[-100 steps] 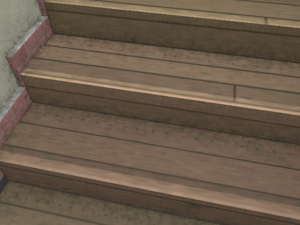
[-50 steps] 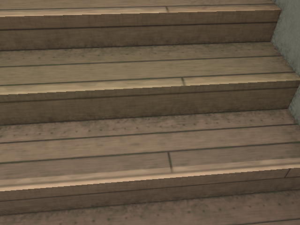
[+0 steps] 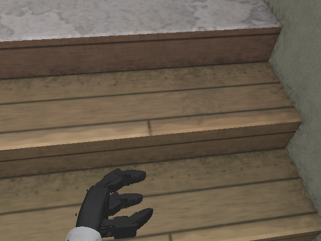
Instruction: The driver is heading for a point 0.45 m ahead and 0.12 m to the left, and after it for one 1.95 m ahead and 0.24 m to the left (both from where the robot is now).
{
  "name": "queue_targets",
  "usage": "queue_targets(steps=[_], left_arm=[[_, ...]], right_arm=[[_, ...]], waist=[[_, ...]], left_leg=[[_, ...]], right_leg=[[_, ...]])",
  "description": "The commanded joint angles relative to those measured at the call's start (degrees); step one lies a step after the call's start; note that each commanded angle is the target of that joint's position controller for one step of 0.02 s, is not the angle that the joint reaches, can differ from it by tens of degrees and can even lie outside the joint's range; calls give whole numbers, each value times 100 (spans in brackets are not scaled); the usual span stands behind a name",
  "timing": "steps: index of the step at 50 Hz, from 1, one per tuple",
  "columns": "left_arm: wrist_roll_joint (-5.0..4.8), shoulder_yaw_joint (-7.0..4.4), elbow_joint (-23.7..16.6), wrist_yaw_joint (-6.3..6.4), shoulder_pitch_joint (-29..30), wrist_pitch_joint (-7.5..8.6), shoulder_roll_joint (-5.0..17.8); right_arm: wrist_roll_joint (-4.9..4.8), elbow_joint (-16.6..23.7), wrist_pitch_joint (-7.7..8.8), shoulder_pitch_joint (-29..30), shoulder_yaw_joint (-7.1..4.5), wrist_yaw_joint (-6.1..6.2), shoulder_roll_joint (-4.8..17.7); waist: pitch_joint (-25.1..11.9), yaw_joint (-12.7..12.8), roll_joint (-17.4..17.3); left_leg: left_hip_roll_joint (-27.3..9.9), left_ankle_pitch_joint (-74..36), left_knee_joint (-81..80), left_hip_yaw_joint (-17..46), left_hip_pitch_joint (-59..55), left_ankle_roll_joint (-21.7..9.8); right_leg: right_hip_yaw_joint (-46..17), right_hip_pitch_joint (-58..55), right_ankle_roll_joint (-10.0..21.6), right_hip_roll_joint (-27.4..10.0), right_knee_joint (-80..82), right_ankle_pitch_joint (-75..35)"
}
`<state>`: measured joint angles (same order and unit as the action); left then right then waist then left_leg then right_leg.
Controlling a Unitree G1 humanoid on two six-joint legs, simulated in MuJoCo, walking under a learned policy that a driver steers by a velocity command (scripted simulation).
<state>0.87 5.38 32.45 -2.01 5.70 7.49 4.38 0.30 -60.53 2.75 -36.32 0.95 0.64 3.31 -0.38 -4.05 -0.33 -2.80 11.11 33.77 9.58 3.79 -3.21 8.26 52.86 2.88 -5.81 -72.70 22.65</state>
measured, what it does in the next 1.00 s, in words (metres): climbs, turning left: left foot 0.16 m higher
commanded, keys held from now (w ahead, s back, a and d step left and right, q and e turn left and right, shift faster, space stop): w+q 0.44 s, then q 0.20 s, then e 0.36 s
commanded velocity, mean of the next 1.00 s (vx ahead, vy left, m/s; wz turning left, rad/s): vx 0.33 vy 0.00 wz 0.36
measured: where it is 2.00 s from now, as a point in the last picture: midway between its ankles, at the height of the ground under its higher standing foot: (102, 115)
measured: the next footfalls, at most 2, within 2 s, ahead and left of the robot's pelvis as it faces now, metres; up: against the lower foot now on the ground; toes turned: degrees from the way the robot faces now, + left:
left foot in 0.52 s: +0.47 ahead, +0.19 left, +0.16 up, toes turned +22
right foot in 1.26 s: +0.76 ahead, +0.04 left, +0.32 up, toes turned -3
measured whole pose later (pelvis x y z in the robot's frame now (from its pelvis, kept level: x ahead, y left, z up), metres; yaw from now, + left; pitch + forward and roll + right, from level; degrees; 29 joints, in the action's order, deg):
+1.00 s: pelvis +0.47 +0.13 +0.29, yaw +18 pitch +1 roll -2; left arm 0.3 2.1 43.1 2.4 -12.5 0.6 4.7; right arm 3.1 -51.8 -0.4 -19.3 0.6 1.5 6.9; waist -2.7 -0.9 3.9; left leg 1.2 20.7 34.4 -5.6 15.3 -5.5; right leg -8.2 72.4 -2.0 3.2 -119.0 1.7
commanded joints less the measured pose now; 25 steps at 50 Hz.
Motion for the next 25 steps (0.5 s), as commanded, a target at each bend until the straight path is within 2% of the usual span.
queue_targets(steps=[1,2,3,4,5,6,7,8,9,10,11,12,13,14,15,16,17,18,19,20,21,22,23,24,25], left_arm=[[196,-866,633,271,-3027,-180,1928],[12,-723,923,246,-2375,-300,1395],[30,-566,1315,198,-2094,-338,685],[154,-487,1690,192,-2078,-279,363],[219,-485,2003,153,-2040,-272,171],[218,-512,2182,99,-2186,-308,173],[218,-518,2253,48,-2243,-298,153],[216,-503,2320,20,-2186,-305,91],[238,-508,2257,32,-2031,-315,186],[298,-479,2177,67,-1813,-333,223],[360,-461,2121,80,-1770,-323,336],[384,-457,2106,120,-1847,-316,531],[252,-509,2113,160,-1996,-363,762],[218,-485,2237,200,-2446,-394,842],[191,-508,2313,278,-2817,-396,944],[199,-545,2334,338,-3066,-402,1096],[155,-590,2358,381,-3283,-460,1177],[163,-615,2299,455,-3494,-480,1196],[156,-641,2281,542,-3594,-480,1246],[154,-713,2158,604,-3525,-486,1471],[-28,-779,2235,677,-3636,-549,1527],[-84,-836,2270,713,-3672,-632,1596],[-104,-817,2171,702,-3138,-651,1669],[-81,-817,2280,673,-3313,-634,1901],[-116,-867,2172,664,-3267,-606,2266]], right_arm=[[14,1138,439,1035,-284,-300,584],[-81,1411,373,1379,-252,-374,328],[-106,1679,292,1859,-192,-349,179],[-83,1825,195,1959,-195,-298,316],[-189,1697,98,1639,-166,-295,173],[-269,1726,89,1559,-60,-288,-21],[-309,1811,37,1646,36,-264,-177],[-323,1828,-30,1653,79,-241,-192],[-297,1842,-104,1649,93,-212,-111],[-209,1946,-155,1906,80,-165,67],[-147,1997,-213,2061,39,-113,219],[-81,2055,-242,2203,59,-66,266],[-108,2137,-261,2304,53,-6,307],[-90,2309,-283,2817,116,57,256],[-75,2494,-273,3088,129,73,294],[-110,2729,-246,3478,181,48,260],[-191,3024,-197,3855,250,-29,307],[-189,3205,-210,4134,217,-70,448],[-178,3308,-220,4264,206,-102,519],[-141,3375,-222,4448,253,-216,539],[-236,3575,-199,4943,393,-359,239],[-244,3636,-206,5113,377,-439,300],[-229,3561,-158,4877,321,-504,302],[-182,3464,-108,4446,159,-463,556],[-114,3278,-38,3537,-39,-482,1001]], waist=[[-2756,1465,1654],[-1576,947,1193],[-612,631,659],[-76,357,342],[41,56,423],[144,-38,311],[238,-118,318],[309,-223,279],[348,-333,198],[403,-363,187],[402,-310,270],[427,-274,296],[506,-247,392],[618,27,371],[740,149,273],[764,294,417],[726,306,429],[747,481,433],[713,526,445],[625,611,277],[598,697,575],[670,731,475],[474,406,610],[-12,170,992],[-636,-314,1441]], left_leg=[[788,-152,6038,930,3708,-186],[578,-366,6986,404,4197,-253],[409,-556,7535,95,4594,-419],[163,-609,7862,-54,4742,-596],[178,-636,8236,2,4826,-743],[253,-671,8863,129,5200,-829],[180,-742,8766,155,5740,-902],[153,-771,8681,197,6106,-901],[121,-930,8263,159,6171,-754],[184,-1256,7995,-24,6154,-567],[273,-1391,8318,-304,6169,-393],[295,-1422,8625,-406,6400,-195],[186,-1313,8400,-424,6592,-84],[238,-1009,9086,-581,7265,-11],[98,-804,9000,-473,7802,-10],[36,-581,9085,-482,8317,-16],[-200,-343,8274,-595,8475,6],[-258,-395,8102,-666,8454,25],[-369,-371,7875,-736,8516,57],[-529,-413,6881,-1343,7952,58],[-823,208,5895,-1386,7224,-61],[-808,524,5104,-1548,6745,-164],[-424,1016,4379,-2198,5295,-406],[263,1120,4550,-2738,3990,-598],[678,1061,3992,-2665,3232,-835]], right_leg=[[-6771,-5872,1440,-2086,5677,1768],[-5712,-4758,1058,-1970,5570,1728],[-4295,-3709,830,-1872,5097,1431],[-3116,-3110,575,-1687,4966,601],[-2453,-2967,363,-1530,4919,74],[-2051,-2933,239,-1470,5029,-483],[-1292,-3172,64,-1314,5037,-816],[-861,-3189,-27,-1208,5076,-896],[-420,-2978,-13,-1115,5098,-867],[-69,-2613,26,-1011,5218,-773],[75,-2478,162,-1031,5382,-894],[62,-2458,280,-1162,5524,-805],[140,-2682,213,-1183,5628,-643],[-153,-3101,330,-1393,5693,-801],[-89,-3695,263,-1439,5661,-999],[-105,-4247,256,-1537,5739,-1240],[-17,-4538,155,-1454,6014,-899],[30,-4739,189,-1467,6169,-787],[56,-5028,193,-1497,6280,-723],[331,-4911,293,-1405,6598,-670],[319,-4865,348,-1516,7232,-1149],[518,-5073,354,-1471,7386,-1546],[1015,-4788,354,-1315,7060,-4482],[1056,-4864,506,-1349,6151,-8941],[906,-5462,482,-1415,5011,-11440]])
Keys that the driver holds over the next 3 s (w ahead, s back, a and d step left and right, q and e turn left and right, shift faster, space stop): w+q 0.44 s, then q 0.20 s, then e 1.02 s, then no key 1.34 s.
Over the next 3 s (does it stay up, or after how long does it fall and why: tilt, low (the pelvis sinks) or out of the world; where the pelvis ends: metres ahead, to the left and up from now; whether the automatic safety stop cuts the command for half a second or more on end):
stays up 0.77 0.17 0.46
